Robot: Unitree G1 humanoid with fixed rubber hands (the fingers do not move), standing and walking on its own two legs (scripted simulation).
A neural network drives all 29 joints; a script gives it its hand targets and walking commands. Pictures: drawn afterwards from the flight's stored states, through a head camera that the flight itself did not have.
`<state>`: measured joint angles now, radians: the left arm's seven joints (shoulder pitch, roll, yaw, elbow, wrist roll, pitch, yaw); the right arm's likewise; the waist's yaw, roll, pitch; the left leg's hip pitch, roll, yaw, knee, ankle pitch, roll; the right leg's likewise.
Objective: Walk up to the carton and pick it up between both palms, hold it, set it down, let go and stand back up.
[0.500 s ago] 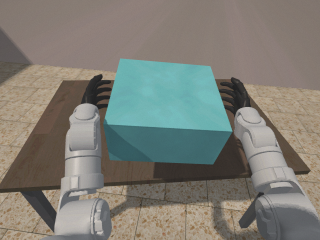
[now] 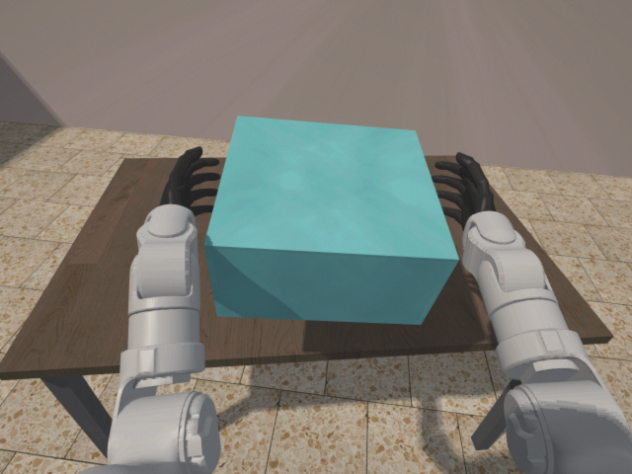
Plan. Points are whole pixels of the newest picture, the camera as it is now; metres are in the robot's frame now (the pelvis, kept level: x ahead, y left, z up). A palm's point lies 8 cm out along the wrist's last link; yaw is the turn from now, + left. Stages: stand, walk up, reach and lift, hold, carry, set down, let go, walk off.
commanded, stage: hold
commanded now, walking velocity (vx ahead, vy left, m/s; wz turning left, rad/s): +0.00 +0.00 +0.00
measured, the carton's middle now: (324, 215) +0.43 +0.01 +0.14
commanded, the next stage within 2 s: set down in 0.18 s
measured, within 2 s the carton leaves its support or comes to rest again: neither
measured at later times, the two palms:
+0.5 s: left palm (178, 199) +0.37 +0.20 +0.21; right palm (477, 187) +0.37 -0.17 +0.23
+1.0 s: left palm (188, 211) +0.38 +0.19 +0.18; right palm (465, 220) +0.38 -0.17 +0.17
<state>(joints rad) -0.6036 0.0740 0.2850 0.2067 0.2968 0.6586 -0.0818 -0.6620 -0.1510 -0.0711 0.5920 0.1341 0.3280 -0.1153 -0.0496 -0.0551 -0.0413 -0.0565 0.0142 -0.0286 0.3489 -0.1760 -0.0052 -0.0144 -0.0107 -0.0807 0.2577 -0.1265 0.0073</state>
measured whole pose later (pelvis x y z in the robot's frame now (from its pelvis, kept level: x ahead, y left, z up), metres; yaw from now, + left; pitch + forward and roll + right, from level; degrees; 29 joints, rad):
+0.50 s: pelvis +0.01 +0.00 +0.00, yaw +0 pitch -6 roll -1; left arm -0.62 0.07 0.32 0.25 0.33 0.51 -0.10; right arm -0.71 -0.08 -0.21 0.59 0.02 0.18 -0.06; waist -0.05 -0.07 -0.04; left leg -0.05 0.01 -0.03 0.33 -0.17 -0.01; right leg -0.02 -0.01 -0.08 0.26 -0.13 0.01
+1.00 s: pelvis +0.02 +0.00 +0.00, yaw +0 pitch -7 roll -1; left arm -0.57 0.07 0.31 0.27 0.32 0.42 -0.09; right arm -0.58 -0.06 -0.13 0.59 0.00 0.00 -0.15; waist -0.05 -0.06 0.04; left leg 0.00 0.01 -0.03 0.31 -0.18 -0.01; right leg 0.03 -0.01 -0.08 0.24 -0.14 0.01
